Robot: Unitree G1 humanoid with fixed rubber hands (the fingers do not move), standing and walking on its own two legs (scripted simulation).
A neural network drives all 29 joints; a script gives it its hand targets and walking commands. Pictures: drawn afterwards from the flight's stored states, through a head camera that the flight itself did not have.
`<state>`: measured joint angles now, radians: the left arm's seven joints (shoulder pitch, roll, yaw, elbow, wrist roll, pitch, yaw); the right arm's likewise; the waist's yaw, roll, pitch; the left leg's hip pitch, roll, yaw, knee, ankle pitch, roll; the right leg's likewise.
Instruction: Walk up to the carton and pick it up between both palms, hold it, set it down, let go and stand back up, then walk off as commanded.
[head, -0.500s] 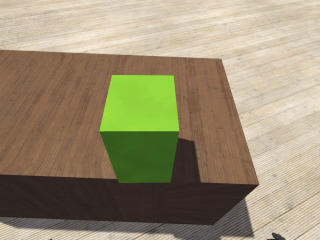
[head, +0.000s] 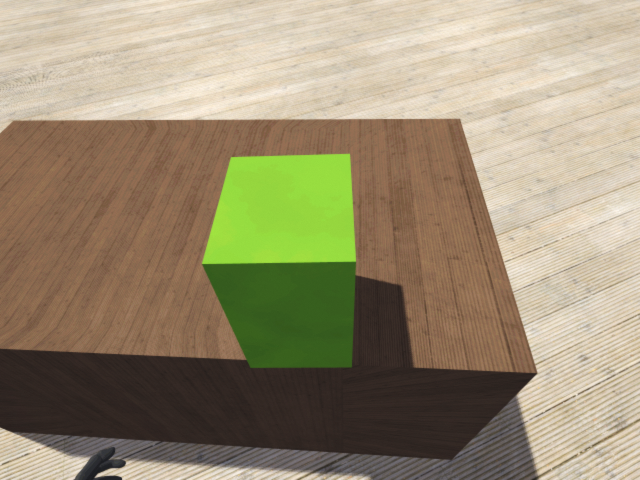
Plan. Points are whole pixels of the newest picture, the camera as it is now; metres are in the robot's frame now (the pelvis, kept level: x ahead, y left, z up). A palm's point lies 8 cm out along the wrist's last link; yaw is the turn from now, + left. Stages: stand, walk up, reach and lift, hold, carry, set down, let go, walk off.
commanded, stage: walk up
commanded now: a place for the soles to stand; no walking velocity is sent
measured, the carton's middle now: (295, 270) +0.41 +0.06 +0.01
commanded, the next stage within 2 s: reach and lift in 0.48 s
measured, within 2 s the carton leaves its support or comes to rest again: neither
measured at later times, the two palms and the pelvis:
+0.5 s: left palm out of the picture +0.08 +0.32 -0.09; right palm out of the picture +0.12 -0.30 -0.10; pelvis +0.00 +0.00 +0.01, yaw +2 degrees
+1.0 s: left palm (126, 459) +0.18 +0.27 -0.07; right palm out of the picture +0.15 -0.28 -0.06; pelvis +0.02 -0.01 +0.00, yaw -2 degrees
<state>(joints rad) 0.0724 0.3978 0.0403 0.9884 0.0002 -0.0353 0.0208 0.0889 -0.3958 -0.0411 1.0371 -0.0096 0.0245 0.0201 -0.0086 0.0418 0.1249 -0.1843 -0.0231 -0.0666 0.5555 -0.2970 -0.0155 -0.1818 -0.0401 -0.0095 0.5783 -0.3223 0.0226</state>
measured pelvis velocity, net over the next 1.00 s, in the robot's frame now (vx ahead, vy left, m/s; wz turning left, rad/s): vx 0.02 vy -0.01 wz -0.03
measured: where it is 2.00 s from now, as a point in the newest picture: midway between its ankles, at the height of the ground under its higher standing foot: outside the picture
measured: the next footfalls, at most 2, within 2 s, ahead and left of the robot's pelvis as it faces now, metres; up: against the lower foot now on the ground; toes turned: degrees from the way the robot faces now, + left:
none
